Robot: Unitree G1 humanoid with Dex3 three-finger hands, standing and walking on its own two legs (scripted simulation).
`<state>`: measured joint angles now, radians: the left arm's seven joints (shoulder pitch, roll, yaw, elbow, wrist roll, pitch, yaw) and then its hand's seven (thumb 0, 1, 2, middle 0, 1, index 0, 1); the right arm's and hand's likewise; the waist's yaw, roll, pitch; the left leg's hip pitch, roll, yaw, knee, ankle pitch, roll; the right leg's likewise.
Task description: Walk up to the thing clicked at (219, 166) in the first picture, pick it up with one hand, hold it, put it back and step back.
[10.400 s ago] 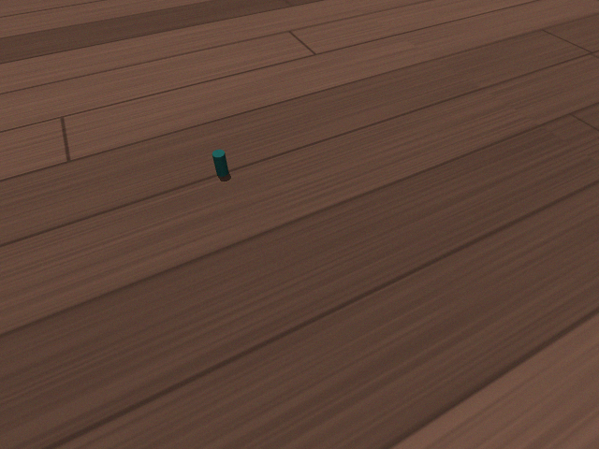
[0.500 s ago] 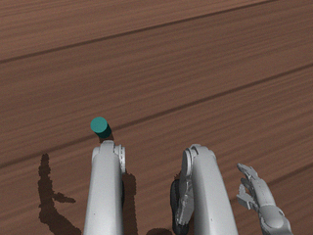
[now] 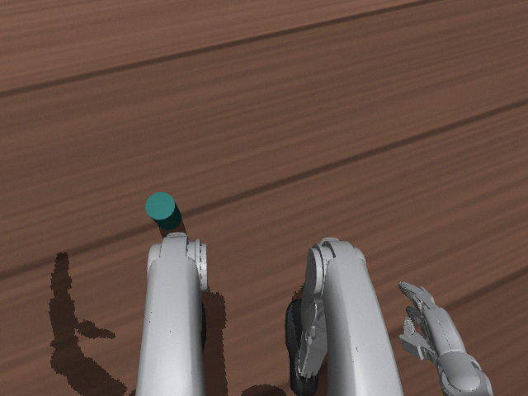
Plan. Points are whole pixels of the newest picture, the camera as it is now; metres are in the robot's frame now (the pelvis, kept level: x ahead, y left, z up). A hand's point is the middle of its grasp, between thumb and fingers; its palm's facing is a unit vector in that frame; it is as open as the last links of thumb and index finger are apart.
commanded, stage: go down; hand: left
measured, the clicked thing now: (165, 212) +0.41 +0.22 -0.33
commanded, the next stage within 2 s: approach in 0.40 s
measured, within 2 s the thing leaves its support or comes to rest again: neither
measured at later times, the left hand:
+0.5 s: hand out of the picture +0.32 +0.41 -0.02, palm faces +0.19 -0.97 -0.13, open 17.3 cm
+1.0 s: hand (74, 218) +0.35 +0.34 -0.18, palm faces +0.11 -0.99 +0.03, open 17.3 cm
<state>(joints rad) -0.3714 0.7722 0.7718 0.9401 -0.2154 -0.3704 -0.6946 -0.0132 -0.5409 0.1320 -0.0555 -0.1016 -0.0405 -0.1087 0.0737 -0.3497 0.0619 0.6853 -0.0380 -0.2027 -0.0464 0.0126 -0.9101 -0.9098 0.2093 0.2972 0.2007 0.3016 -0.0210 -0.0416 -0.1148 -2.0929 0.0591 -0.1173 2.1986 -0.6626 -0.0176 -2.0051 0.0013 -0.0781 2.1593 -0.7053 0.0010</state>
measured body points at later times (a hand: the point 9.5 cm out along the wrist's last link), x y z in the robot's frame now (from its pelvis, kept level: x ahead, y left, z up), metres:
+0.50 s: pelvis +0.00 +0.00 -0.01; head +0.20 +0.07 +0.39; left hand +0.31 +0.46 -0.01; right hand +0.20 -0.26 -0.11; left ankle +0.09 +0.13 -0.36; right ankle +0.09 -0.12 -0.36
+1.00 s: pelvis +0.00 +0.00 -0.09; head +0.22 +0.11 +0.29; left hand +0.34 +0.39 -0.18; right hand +0.20 -0.26 -0.16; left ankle +0.09 +0.13 -0.36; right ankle +0.09 -0.12 -0.36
